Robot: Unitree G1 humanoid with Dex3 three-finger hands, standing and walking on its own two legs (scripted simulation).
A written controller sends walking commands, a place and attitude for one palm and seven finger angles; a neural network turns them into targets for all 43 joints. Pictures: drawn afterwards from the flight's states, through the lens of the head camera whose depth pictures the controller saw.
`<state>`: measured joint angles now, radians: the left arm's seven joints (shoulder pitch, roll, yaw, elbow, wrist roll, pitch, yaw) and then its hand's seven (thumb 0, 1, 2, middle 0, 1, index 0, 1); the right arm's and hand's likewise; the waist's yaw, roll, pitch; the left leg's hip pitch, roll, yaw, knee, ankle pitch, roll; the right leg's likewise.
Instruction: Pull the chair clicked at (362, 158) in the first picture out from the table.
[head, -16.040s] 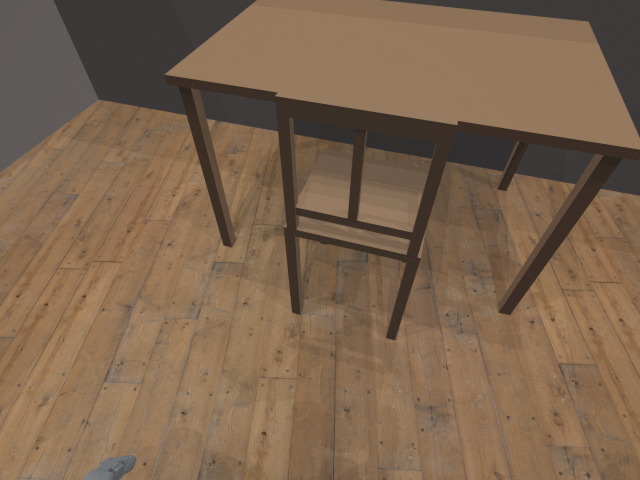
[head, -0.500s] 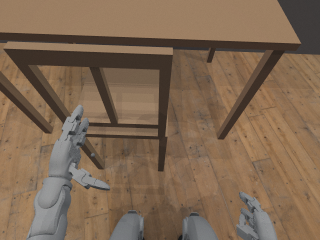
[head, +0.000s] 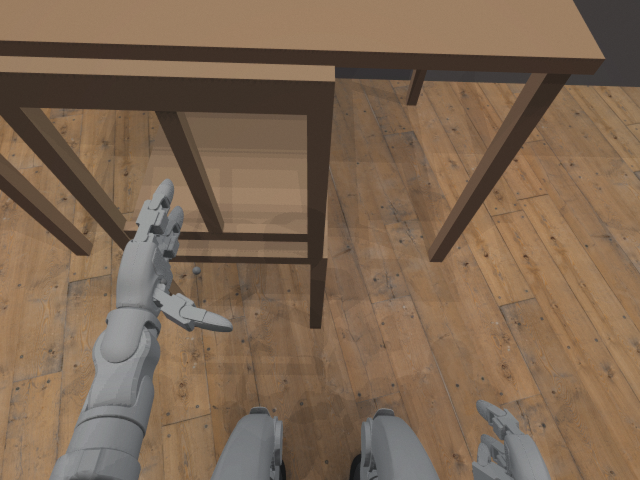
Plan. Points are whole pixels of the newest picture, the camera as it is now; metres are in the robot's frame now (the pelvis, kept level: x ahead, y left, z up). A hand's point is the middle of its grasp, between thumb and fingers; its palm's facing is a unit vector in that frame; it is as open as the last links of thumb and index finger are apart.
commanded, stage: aim the fingers beside a spindle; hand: left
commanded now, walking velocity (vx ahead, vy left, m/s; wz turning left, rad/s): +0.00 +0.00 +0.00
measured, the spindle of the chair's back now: (197, 178) +0.50 +0.18 +0.02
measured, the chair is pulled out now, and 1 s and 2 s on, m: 0.00 0.00 0.00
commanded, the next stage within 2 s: push the fingers through the gap in 1.74 s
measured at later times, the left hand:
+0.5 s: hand (196, 271) +0.35 +0.16 +0.03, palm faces -0.03 -1.00 -0.04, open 16.9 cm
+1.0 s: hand (195, 279) +0.35 +0.16 +0.02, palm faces -0.04 -1.00 -0.02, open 16.9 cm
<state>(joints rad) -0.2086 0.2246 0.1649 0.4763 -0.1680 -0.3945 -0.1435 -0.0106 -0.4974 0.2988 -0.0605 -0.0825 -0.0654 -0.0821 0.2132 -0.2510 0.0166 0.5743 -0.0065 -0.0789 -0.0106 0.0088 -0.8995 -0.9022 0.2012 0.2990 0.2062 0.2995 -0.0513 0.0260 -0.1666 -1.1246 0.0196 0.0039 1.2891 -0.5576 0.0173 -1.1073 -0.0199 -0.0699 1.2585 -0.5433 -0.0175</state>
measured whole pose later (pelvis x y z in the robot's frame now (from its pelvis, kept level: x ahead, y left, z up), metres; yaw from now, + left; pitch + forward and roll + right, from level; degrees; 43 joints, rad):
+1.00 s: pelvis +0.00 +0.01 +0.00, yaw +0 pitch +22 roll -2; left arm -0.18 0.22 0.12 0.45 -0.18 -0.41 -0.15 -0.01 -0.50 0.30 -0.06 -0.08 -0.06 -0.08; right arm 0.20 -0.26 0.01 0.57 0.00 -0.06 -0.01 0.01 -0.90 -0.90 0.20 0.30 0.21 0.30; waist -0.04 0.03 -0.16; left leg -1.12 0.01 0.00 1.29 -0.56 0.02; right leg -1.09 -0.02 -0.08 1.25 -0.54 -0.01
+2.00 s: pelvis +0.00 +0.01 +0.00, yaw +0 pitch +23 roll -2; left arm -0.19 0.23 0.15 0.43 -0.17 -0.43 -0.14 -0.01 -0.50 0.30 -0.06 -0.08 -0.06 -0.08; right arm 0.20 -0.25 0.01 0.58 -0.01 -0.06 -0.01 0.01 -0.90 -0.90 0.20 0.30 0.21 0.30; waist -0.05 0.03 -0.16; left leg -1.13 0.02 0.00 1.30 -0.56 0.02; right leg -1.10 -0.02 -0.07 1.25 -0.54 -0.01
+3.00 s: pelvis +0.00 +0.01 +0.00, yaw -1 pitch +26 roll -2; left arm -0.62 0.29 0.27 0.86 -0.11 -0.46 -0.11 -0.01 -0.50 0.30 -0.06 -0.08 -0.06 -0.08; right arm 0.26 -0.26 0.01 0.63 -0.03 -0.01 0.01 0.01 -0.90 -0.90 0.20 0.30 0.21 0.30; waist -0.11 0.04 -0.16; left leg -1.20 0.02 0.01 1.30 -0.55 0.03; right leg -1.18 -0.01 -0.06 1.25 -0.52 -0.01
